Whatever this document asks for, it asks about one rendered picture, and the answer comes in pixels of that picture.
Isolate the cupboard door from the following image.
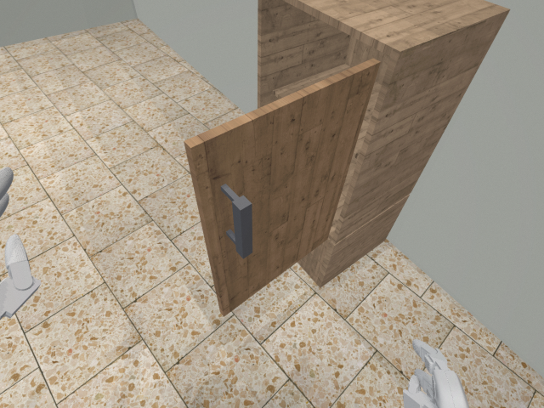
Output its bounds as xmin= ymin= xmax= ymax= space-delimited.
xmin=184 ymin=59 xmax=381 ymax=317

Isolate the handle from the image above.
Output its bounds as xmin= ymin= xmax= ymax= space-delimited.
xmin=221 ymin=184 xmax=252 ymax=258

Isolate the robot left hand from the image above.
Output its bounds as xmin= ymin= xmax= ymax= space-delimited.
xmin=0 ymin=167 xmax=41 ymax=320

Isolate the robot right hand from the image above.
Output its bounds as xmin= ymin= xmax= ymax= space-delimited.
xmin=403 ymin=339 xmax=469 ymax=408

